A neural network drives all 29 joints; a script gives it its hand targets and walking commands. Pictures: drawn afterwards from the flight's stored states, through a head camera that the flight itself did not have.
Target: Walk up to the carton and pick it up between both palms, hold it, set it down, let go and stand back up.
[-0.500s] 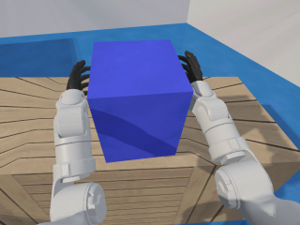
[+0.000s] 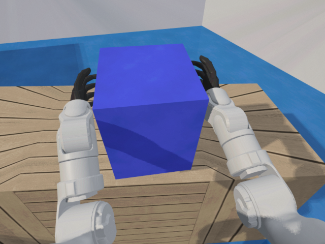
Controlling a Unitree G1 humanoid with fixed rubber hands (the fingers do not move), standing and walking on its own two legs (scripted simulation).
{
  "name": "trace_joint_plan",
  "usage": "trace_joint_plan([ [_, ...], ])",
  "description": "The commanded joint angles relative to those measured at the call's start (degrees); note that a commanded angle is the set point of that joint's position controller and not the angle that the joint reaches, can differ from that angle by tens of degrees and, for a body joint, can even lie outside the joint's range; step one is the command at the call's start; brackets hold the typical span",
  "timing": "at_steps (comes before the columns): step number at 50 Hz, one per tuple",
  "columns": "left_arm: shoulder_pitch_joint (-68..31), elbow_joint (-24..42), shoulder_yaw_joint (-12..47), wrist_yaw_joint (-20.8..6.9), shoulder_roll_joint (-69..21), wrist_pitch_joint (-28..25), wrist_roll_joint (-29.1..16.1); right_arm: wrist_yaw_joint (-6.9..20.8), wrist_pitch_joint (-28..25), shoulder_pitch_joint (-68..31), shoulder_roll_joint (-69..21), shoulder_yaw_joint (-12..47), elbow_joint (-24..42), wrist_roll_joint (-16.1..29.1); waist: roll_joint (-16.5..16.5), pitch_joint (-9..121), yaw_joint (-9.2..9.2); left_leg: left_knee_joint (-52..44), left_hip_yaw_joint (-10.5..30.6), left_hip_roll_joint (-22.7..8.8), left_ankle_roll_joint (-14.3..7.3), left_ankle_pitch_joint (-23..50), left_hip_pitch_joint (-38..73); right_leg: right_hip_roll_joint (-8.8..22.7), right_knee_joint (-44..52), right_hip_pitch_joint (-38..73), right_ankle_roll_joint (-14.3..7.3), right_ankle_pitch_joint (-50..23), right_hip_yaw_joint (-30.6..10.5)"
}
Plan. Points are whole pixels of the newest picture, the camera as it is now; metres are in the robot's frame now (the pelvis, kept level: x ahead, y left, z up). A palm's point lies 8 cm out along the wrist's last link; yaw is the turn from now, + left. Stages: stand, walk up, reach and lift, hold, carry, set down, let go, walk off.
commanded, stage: hold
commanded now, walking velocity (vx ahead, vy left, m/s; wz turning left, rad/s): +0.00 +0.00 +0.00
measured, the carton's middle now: (148, 112) +0.38 +0.01 +0.16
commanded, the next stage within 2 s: none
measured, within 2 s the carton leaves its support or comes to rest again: neither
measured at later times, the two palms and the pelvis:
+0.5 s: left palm (80, 102) +0.36 +0.15 +0.22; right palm (209, 90) +0.37 -0.14 +0.23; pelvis +0.00 +0.00 +0.00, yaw +0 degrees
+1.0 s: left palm (80, 100) +0.36 +0.15 +0.22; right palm (209, 88) +0.37 -0.14 +0.23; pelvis +0.00 +0.00 +0.00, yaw +0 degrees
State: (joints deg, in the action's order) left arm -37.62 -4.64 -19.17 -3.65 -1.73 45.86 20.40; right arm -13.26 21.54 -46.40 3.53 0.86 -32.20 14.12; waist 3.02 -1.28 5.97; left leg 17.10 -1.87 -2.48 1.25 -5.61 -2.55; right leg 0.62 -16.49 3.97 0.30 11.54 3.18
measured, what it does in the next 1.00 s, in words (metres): stands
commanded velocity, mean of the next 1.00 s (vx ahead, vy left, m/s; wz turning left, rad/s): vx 0.00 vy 0.00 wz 0.00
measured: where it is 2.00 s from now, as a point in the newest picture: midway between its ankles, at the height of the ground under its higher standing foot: outside the picture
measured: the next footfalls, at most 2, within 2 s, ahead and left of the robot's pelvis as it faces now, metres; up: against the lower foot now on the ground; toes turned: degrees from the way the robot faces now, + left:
none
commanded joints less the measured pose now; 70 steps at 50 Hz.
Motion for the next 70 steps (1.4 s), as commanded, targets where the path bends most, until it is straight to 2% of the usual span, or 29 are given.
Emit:
trace_joint_plan([
  [1, -38.60, 4.28, 27.40, -7.38, -28.85, -4.44, -9.03, 4.94, -1.52, -36.10, -34.32, 18.00, 12.57, 3.57, -3.59, 19.07, 0.31, -0.54, -1.74, 4.26, -0.84, 4.17, 11.07, -3.81, 2.90, -5.04, 3.51, -6.31, 1.97],
  [5, -37.11, 7.18, 29.27, -7.03, -29.12, -4.62, -9.83, 4.16, -1.70, -35.60, -34.38, 20.65, 16.12, 5.35, -4.14, 22.93, 0.73, 1.95, -1.17, 4.34, -0.12, 12.34, 14.62, -4.20, 1.72, -2.61, 3.91, -15.04, 1.69],
  [6, -35.58, 6.24, 28.74, -7.27, -28.47, -4.24, -9.22, 3.79, -1.38, -34.59, -33.81, 20.75, 16.31, 5.51, -3.66, 21.74, 0.62, 1.93, -1.40, 4.40, -0.07, 12.34, 14.34, -4.18, 1.92, -2.05, 4.17, -15.48, 1.64],
  [9, -34.58, 4.35, 26.51, -8.21, -27.34, -3.71, -8.21, 3.49, -0.43, -33.77, -33.72, 20.15, 14.51, 5.01, -2.27, 17.80, 0.16, 0.04, -1.71, 4.59, -0.75, 6.91, 10.52, -3.79, 2.64, -2.68, 4.24, -11.29, 1.50],
  [10, -35.37, 5.06, 26.58, -8.31, -27.62, -3.84, -8.50, 3.71, -0.53, -34.22, -34.17, 20.34, 14.92, 5.16, -2.40, 18.20, -0.14, -0.23, -1.70, 4.71, -0.77, 6.96, 10.35, -3.88, 2.59, -2.98, 4.14, -10.84, 1.63],
  [14, -37.05, 8.72, 29.44, -7.60, -28.91, -4.02, -10.17, 3.78, -1.08, -35.08, -34.02, 21.12, 17.96, 6.03, -4.40, 21.76, 0.84, 1.82, -1.08, 4.34, 0.55, 12.50, 14.70, -4.57, 2.13, -3.41, 3.71, -13.48, 1.92],
  [19, -36.19, 5.31, 27.87, -8.06, -28.04, -3.63, -8.43, 3.93, -0.32, -33.48, -33.28, 18.78, 13.50, 4.68, -4.69, 16.51, 0.77, -0.16, -1.54, 4.21, -0.05, 5.78, 11.18, -3.96, 3.12, -4.88, 3.45, -7.48, 1.82],
  [21, -37.06, 5.58, 27.94, -7.97, -28.56, -3.82, -8.57, 4.45, -0.69, -34.05, -33.14, 18.14, 13.67, 4.16, -5.23, 17.95, 0.85, -0.56, -1.50, 4.12, -0.07, 4.75, 11.37, -4.01, 3.07, -5.07, 3.29, -5.90, 2.04],
  [24, -38.28, 8.04, 29.83, -7.40, -29.89, -4.52, -9.93, 4.54, -1.67, -36.43, -34.18, 20.31, 17.59, 5.43, -5.05, 22.47, 0.43, 1.05, -1.30, 4.26, 0.11, 9.83, 13.24, -4.29, 2.15, -3.91, 3.41, -10.56, 2.04],
  [25, -38.63, 8.33, 29.74, -7.16, -29.53, -4.67, -10.29, 4.33, -1.61, -36.50, -34.43, 20.68, 17.78, 5.79, -4.55, 22.83, 0.70, 1.58, -1.28, 4.21, 0.17, 11.28, 14.02, -4.32, 2.00, -3.57, 3.68, -12.33, 1.97],
  [26, -37.00, 7.13, 29.19, -7.07, -28.97, -4.55, -9.75, 4.17, -1.36, -35.70, -33.67, 20.93, 17.39, 5.68, -3.89, 22.01, 0.15, 1.51, -1.46, 4.20, 0.10, 11.18, 14.11, -4.39, 2.16, -3.46, 3.71, -12.38, 2.02],
  [31, -36.73, 2.31, 26.04, -8.12, -28.09, -4.15, -8.28, 4.66, -0.93, -35.24, -33.56, 18.10, 12.67, 3.58, -2.57, 16.14, -0.24, -1.70, -1.75, 4.18, -1.16, 2.16, 9.61, -3.62, 3.76, -5.84, 3.52, -4.05, 1.68],
  [32, -37.82, 2.87, 26.28, -8.11, -28.17, -4.44, -8.58, 4.80, -1.25, -36.51, -33.98, 18.03, 13.02, 3.61, -2.47, 17.38, -0.56, -1.67, -1.66, 4.09, -1.35, 2.79, 9.99, -3.77, 3.57, -5.59, 3.49, -4.32, 1.76],
  [35, -38.92, 6.12, 28.50, -7.51, -29.21, -4.93, -10.01, 4.41, -1.98, -37.65, -34.86, 20.33, 16.66, 5.22, -3.34, 23.10, -0.08, 0.95, -1.46, 4.40, -0.63, 10.18, 13.41, -4.13, 2.19, -3.39, 3.78, -12.09, 1.57],
  [37, -38.30, 6.35, 29.21, -7.32, -28.87, -4.96, -10.36, 3.72, -1.60, -36.49, -34.45, 21.01, 16.73, 5.75, -3.62, 23.45, 0.41, 1.81, -1.36, 4.61, -0.31, 11.47, 14.31, -4.22, 1.89, -2.88, 4.11, -14.08, 1.61],
  [39, -36.33, 5.11, 28.56, -7.64, -27.90, -4.53, -9.43, 3.35, -0.68, -34.34, -33.72, 20.57, 14.42, 5.62, -3.43, 20.31, 0.79, 1.13, -1.38, 4.58, -0.37, 9.94, 13.29, -4.12, 2.43, -3.22, 4.10, -12.84, 1.44],
  [43, -36.57, 3.62, 26.57, -8.47, -27.68, -3.63, -8.38, 3.72, -0.18, -34.52, -33.77, 18.92, 12.17, 5.05, -3.88, 16.70, 0.17, -0.47, -1.68, 4.32, -0.39, 6.55, 10.80, -3.86, 3.31, -4.29, 3.84, -8.37, 1.67],
  [46, -38.13, 7.13, 29.35, -8.05, -29.48, -4.31, -10.05, 3.83, -1.05, -35.62, -34.44, 19.90, 16.22, 5.88, -5.05, 22.23, 1.09, 1.02, -1.26, 4.30, 0.23, 10.75, 13.21, -4.30, 2.41, -3.57, 3.47, -11.79, 1.75],
  [48, -38.39, 7.91, 29.80, -7.68, -29.19, -4.41, -10.23, 3.43, -0.86, -35.93, -33.87, 20.54, 16.93, 6.41, -4.96, 22.40, 1.01, 1.94, -0.82, 4.45, 0.56, 12.83, 14.52, -4.31, 2.17, -3.13, 3.68, -14.17, 1.54],
  [53, -36.15, 5.98, 27.70, -8.12, -28.31, -3.80, -9.04, 3.61, -0.40, -34.89, -33.79, 20.55, 15.92, 5.68, -3.36, 19.76, 0.09, 0.48, -1.25, 4.61, -0.17, 8.59, 11.98, -3.99, 2.68, -3.59, 3.98, -10.73, 1.48],
  [57, -37.38, 7.19, 28.72, -7.93, -28.64, -4.04, -9.64, 3.53, -0.55, -34.94, -33.97, 20.13, 16.28, 5.72, -4.02, 20.10, 0.87, 0.92, -1.12, 4.26, 0.06, 9.78, 12.94, -4.15, 2.59, -3.86, 3.82, -11.54, 1.44],
  [61, -36.14, 5.73, 28.00, -8.14, -27.98, -3.74, -8.99, 3.51, -0.12, -33.67, -33.08, 19.41, 15.08, 5.10, -4.15, 18.92, 0.64, 0.67, -1.16, 4.33, 0.17, 8.94, 12.42, -3.90, 2.77, -3.51, 3.85, -10.72, 1.46],
  [65, -37.11, 7.24, 28.35, -7.99, -28.23, -3.94, -9.42, 3.50, -0.50, -35.21, -33.57, 20.43, 16.79, 5.95, -4.07, 20.90, 0.46, 1.09, -1.11, 4.29, 0.05, 10.53, 13.28, -4.17, 2.24, -3.35, 3.88, -12.12, 1.61],
  [67, -36.71, 6.81, 28.18, -8.05, -28.06, -3.71, -9.28, 3.54, -0.21, -34.78, -33.43, 20.45, 16.05, 6.09, -3.88, 20.07, 0.57, 0.71, -1.27, 4.26, -0.04, 9.70, 13.26, -4.10, 2.39, -3.36, 3.94, -11.50, 1.44],
  [70, -37.36, 4.38, 26.45, -8.45, -27.59, -3.62, -8.57, 3.67, -0.28, -36.26, -33.33, 19.38, 15.15, 5.26, -2.79, 18.44, -0.38, -0.39, -1.65, 4.33, -0.68, 5.70, 11.30, -3.80, 3.19, -4.10, 3.94, -7.77, 1.42],
])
